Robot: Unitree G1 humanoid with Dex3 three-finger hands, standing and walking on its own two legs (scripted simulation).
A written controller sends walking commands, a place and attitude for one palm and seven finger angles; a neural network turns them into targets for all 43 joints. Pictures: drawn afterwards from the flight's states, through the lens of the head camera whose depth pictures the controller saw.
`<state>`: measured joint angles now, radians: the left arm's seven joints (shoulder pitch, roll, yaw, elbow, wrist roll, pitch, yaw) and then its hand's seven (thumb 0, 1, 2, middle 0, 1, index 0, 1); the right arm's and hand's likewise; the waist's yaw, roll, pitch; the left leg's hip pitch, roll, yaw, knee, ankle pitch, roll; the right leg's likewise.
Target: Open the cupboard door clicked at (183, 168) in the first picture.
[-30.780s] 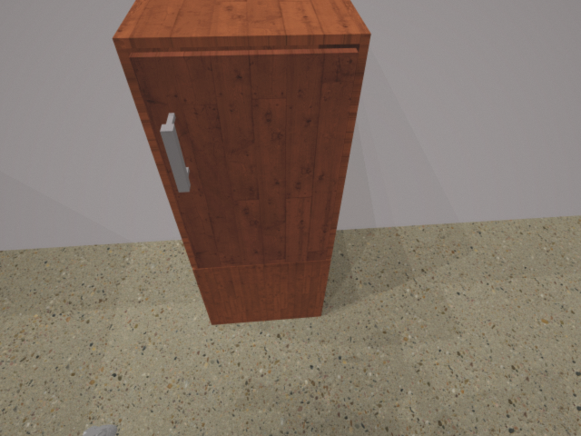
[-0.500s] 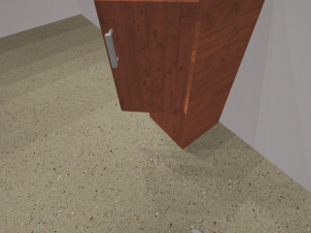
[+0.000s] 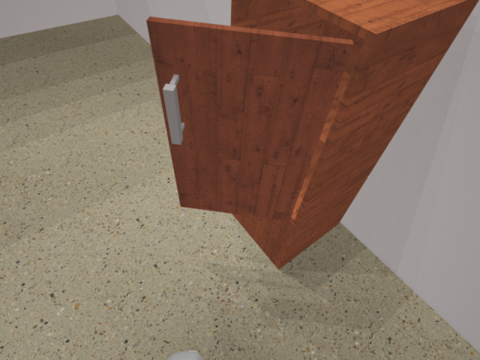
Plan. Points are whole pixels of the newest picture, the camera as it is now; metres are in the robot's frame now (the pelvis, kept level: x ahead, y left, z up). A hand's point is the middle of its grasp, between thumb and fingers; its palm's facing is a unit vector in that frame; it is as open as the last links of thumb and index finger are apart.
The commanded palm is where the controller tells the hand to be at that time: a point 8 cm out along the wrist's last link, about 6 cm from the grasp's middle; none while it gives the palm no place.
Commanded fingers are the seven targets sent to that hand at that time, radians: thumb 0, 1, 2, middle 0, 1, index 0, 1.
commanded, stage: come to a stop and stand still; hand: left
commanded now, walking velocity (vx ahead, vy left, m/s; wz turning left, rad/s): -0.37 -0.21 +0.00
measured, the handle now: (176, 110) +0.57 +0.20 +0.07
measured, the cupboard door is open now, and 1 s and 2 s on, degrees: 46 46 46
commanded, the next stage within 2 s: look again from close up in 0.82 s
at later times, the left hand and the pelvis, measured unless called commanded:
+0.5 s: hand out of the picture +0.07 +0.14 -0.15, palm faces -0.02 -0.97 -0.25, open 7.3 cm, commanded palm none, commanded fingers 0.00 0.90 0.90 -0.20 -0.30 -0.20 -0.30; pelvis -0.01 -0.05 +0.01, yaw -2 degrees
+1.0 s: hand out of the picture +0.01 +0.11 -0.16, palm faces -0.01 -0.98 -0.20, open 7.3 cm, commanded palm none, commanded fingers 0.00 0.90 0.90 -0.20 -0.30 -0.20 -0.30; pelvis +0.01 -0.07 +0.02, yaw -1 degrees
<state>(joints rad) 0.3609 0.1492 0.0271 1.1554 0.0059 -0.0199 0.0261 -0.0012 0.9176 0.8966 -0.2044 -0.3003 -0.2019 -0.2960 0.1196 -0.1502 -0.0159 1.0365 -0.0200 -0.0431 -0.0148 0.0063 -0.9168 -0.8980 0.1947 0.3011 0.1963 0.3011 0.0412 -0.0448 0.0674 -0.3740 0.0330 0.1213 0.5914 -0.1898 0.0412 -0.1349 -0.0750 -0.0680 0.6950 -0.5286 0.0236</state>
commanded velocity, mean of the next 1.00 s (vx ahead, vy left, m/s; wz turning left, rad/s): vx -0.04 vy -0.03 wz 0.00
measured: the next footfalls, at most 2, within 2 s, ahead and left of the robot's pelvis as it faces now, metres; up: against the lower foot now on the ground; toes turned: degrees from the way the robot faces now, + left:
right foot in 0.38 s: +0.06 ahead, -0.14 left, +0.00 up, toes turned -6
